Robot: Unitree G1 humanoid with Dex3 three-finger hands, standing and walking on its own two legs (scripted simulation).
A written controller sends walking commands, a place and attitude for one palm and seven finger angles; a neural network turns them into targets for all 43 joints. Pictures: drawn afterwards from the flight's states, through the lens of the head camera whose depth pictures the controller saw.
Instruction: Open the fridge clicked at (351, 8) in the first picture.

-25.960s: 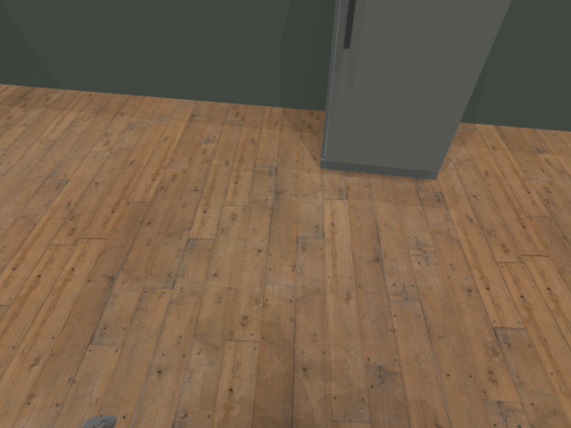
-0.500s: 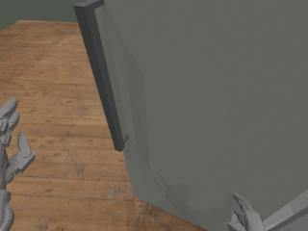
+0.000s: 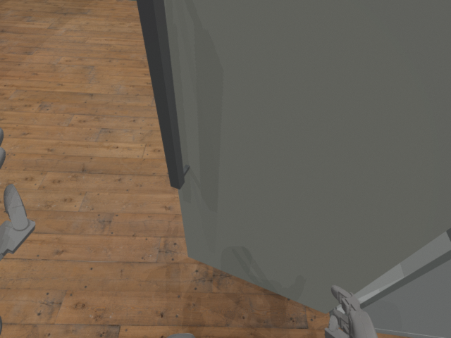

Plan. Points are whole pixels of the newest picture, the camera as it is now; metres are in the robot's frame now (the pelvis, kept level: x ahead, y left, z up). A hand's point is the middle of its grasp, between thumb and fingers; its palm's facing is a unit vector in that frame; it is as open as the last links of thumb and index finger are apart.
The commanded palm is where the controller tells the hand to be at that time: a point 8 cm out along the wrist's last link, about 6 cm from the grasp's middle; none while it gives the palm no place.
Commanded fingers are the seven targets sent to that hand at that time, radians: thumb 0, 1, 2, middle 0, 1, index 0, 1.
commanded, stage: step back with the hand held close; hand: left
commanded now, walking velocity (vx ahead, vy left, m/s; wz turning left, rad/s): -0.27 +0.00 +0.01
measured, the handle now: (172, 100) +0.47 +0.15 +0.17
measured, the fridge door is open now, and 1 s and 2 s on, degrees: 75 75 75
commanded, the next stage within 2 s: stop stepping back and stand still in 0.62 s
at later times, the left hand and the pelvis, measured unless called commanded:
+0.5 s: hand out of the picture +0.13 +0.26 +0.18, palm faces +0.36 -0.82 -0.44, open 7.4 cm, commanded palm +0.07 +0.30 +0.19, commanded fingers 0.00 0.90 0.90 -0.20 -0.30 -0.20 -0.30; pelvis -0.09 +0.01 +0.01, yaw -2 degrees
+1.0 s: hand out of the picture -0.03 +0.29 +0.18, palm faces +0.49 -0.80 -0.35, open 7.4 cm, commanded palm -0.07 +0.32 +0.19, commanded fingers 0.00 0.90 0.90 -0.20 -0.30 -0.20 -0.30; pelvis -0.22 +0.02 +0.01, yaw -1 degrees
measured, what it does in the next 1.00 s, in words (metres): walks backwards: right foot, then left foot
